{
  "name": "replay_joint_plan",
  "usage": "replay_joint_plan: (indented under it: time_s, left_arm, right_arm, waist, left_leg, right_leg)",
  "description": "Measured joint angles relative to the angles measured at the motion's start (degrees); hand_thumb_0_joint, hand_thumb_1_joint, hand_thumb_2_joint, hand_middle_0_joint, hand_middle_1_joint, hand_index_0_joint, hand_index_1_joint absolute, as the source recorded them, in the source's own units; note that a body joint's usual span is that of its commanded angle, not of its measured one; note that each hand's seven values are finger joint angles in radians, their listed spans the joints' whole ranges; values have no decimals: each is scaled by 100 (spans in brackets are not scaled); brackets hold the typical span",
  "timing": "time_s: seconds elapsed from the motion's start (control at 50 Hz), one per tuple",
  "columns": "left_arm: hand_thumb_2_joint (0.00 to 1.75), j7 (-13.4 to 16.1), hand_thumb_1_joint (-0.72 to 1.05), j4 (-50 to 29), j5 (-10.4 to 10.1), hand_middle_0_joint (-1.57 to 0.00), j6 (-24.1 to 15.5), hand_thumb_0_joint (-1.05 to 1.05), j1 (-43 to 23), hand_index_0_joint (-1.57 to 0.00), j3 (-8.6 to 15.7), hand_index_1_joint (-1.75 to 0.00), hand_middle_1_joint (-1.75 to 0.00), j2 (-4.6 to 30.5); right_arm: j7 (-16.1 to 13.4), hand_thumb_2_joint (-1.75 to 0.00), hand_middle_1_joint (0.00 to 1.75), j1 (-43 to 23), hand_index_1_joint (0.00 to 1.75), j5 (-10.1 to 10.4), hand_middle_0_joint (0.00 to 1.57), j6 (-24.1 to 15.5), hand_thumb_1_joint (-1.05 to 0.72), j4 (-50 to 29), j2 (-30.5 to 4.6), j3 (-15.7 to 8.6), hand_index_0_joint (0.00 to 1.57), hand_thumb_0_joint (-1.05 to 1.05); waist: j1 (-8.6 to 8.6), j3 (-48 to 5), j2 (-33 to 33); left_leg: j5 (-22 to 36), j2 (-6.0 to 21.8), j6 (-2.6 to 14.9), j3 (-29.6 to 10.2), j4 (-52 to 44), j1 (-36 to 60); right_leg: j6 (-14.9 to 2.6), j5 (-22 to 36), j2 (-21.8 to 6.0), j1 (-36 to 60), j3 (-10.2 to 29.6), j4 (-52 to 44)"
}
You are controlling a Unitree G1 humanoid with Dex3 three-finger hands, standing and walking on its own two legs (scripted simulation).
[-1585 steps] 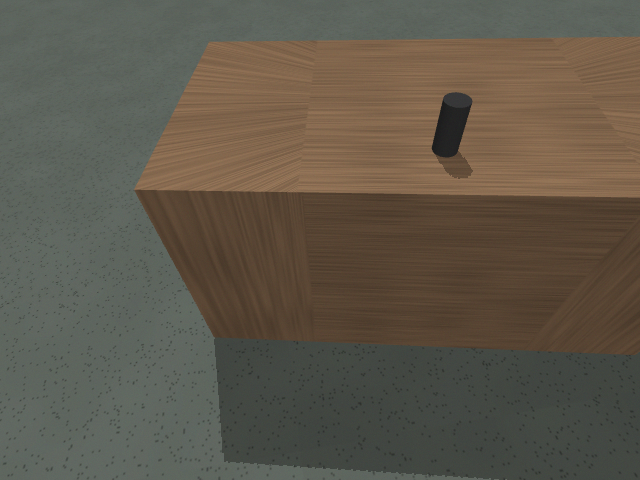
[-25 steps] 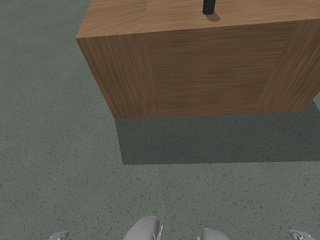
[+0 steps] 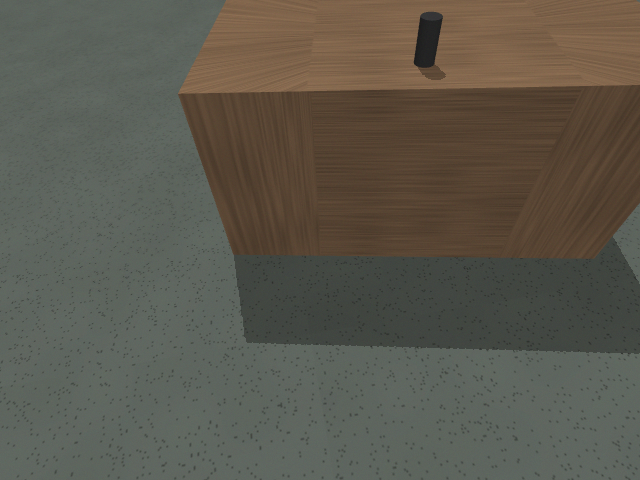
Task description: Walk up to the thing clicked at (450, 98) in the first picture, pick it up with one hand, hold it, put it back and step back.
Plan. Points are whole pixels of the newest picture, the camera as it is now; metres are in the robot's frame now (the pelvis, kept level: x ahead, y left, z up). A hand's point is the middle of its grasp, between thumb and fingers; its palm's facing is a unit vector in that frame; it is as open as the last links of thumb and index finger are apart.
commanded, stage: step back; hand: right
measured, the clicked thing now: (427, 40) +1.14 -0.23 +0.00
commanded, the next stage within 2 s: stand in 0.50 s
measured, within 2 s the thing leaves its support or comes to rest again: neither
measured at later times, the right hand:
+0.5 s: hand out of the picture +0.14 -0.23 -0.14, palm faces +0.02 +0.94 -0.34, open 7.4 cm
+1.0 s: hand out of the picture +0.10 -0.24 -0.14, palm faces +0.01 +0.95 -0.32, open 7.4 cm
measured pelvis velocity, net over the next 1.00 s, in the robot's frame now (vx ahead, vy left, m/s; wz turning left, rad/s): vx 0.02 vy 0.01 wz -0.01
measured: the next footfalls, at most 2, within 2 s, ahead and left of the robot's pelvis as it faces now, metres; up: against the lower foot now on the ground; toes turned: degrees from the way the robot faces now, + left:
none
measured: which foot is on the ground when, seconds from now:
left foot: down 0.00-1.00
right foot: down 0.00-1.00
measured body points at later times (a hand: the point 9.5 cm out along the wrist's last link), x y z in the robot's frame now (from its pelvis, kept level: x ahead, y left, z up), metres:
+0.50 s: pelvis +0.03 +0.02 +0.01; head +0.05 +0.03 +0.46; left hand +0.16 +0.33 -0.11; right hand +0.13 -0.28 -0.12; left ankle +0.01 +0.13 -0.73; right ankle +0.03 -0.12 -0.73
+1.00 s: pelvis +0.02 +0.01 +0.02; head +0.04 +0.00 +0.47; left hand +0.11 +0.30 -0.11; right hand +0.10 -0.29 -0.11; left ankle +0.01 +0.13 -0.73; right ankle +0.03 -0.12 -0.73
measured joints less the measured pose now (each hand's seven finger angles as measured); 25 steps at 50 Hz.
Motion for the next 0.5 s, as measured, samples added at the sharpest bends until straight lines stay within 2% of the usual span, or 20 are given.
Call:
replay_joint_plan:
  time_s: [0.04,0.08,0.12,0.18,0.24,0.3,0.5]
  left_arm:
    - [90,6,90,-31,6,-21,-31,1,-65,-20,-31,-30,-30,-54]
    - [90,3,90,-42,4,-21,-6,1,-134,-20,-64,-30,-30,-64]
    - [90,12,90,-29,-14,-21,43,1,-199,-20,-99,-30,-30,-38]
    - [90,18,90,62,-84,-21,114,1,-253,-20,-135,-30,-30,10]
    - [90,36,90,159,-109,-21,91,1,-364,-20,-140,-30,-30,75]
    - [90,61,90,182,-138,-21,39,1,-500,-20,-142,-30,-30,121]
    - [90,110,90,187,-129,-21,100,0,-939,-20,-195,-30,-30,108]
  right_arm:
    - [2,-90,30,-38,30,1,20,-47,-90,28,-44,-23,21,0]
    - [9,-90,30,-53,30,-5,20,-100,-90,67,-78,-49,21,0]
    - [-6,-90,30,-86,30,-29,20,-139,-90,143,-61,-73,21,0]
    - [-3,-90,30,-117,30,-32,20,-156,-90,263,26,-22,20,0]
    - [4,-90,30,-187,30,-9,20,-158,-90,362,127,58,21,0]
    - [-19,-90,30,-298,30,42,20,-170,-90,386,195,99,21,0]
    - [-67,-90,30,-688,30,72,20,-141,-90,445,210,58,21,0]
  waist:
    - [29,29,-5]
    - [24,37,-22]
    - [13,63,-113]
    - [6,-17,-202]
    - [-19,-16,-225]
    - [-55,30,-246]
    - [-108,77,-223]
  left_leg:
    - [16,-2,22,55,-29,-96]
    - [305,36,37,128,-477,-31]
    - [1093,-21,-14,213,-838,100]
    - [1032,-28,-4,310,-944,199]
    - [1001,48,-16,321,-1080,333]
    - [1025,62,-26,329,-1197,417]
    - [1118,-4,9,416,-1478,611]
  right_leg:
    - [36,-14,-66,-18,6,6]
    - [97,-74,-135,-57,6,83]
    - [177,-161,-229,-77,66,203]
    - [154,-177,-218,-8,178,88]
    - [233,-53,-145,186,187,-217]
    - [234,-10,-131,283,192,-369]
    - [269,21,-193,381,277,-492]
